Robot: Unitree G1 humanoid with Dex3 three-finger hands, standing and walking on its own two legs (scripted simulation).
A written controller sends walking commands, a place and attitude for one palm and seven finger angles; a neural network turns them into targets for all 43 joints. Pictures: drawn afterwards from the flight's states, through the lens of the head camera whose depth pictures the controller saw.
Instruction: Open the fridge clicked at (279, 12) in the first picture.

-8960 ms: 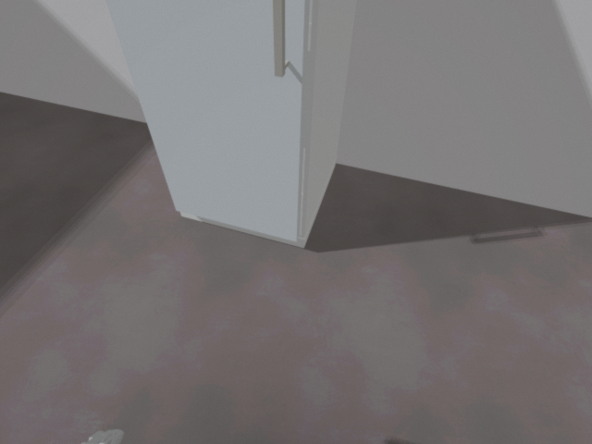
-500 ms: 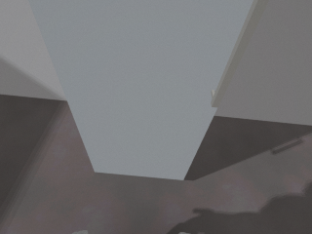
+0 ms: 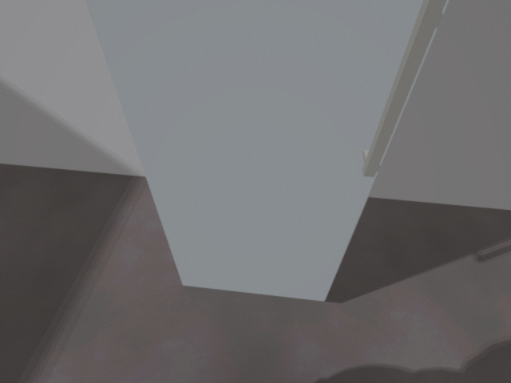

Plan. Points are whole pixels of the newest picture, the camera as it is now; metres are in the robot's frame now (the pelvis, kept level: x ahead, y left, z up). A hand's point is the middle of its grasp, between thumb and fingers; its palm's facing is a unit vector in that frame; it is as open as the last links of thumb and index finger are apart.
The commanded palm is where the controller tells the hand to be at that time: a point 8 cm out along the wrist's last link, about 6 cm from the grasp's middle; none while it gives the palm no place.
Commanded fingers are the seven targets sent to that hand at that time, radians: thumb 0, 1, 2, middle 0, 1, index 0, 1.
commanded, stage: come to a stop and stand still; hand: right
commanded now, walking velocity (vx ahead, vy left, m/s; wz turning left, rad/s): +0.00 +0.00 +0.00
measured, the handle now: (392, 95) +0.53 -0.18 +0.21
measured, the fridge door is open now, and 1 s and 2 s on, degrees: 0 0 0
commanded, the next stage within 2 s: look again from close up in 1.12 s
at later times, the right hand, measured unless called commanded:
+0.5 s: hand out of the picture +0.03 -0.20 -0.17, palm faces +0.01 +0.98 -0.18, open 7.4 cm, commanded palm none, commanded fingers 0.00 -0.90 -0.90 0.20 0.30 0.20 0.30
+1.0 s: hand out of the picture +0.12 -0.23 -0.16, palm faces -0.01 +0.97 -0.25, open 7.4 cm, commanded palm none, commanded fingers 0.00 -0.90 -0.90 0.20 0.30 0.20 0.30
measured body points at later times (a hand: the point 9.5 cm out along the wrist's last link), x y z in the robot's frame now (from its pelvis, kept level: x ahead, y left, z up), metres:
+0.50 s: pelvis +0.04 -0.02 +0.01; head +0.06 -0.03 +0.46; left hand +0.05 +0.20 -0.15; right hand +0.03 -0.25 -0.15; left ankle +0.04 +0.09 -0.73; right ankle +0.07 -0.12 -0.73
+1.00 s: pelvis +0.08 -0.03 +0.01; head +0.09 -0.03 +0.46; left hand +0.12 +0.21 -0.14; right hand +0.12 -0.28 -0.14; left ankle +0.04 +0.09 -0.73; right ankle +0.07 -0.12 -0.73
